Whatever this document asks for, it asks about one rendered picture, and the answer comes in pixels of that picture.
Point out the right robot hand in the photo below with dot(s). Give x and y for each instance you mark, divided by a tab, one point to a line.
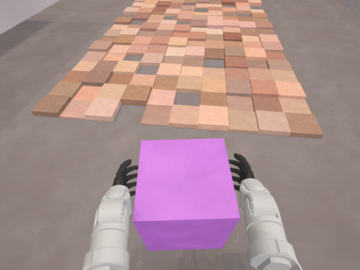
244	172

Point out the carton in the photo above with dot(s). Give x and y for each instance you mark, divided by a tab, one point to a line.
185	197

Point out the left robot hand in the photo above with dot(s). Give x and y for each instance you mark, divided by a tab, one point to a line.
122	178

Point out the robot right forearm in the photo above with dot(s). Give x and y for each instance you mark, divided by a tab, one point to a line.
268	247

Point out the robot left forearm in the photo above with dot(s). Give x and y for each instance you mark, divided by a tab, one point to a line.
110	232

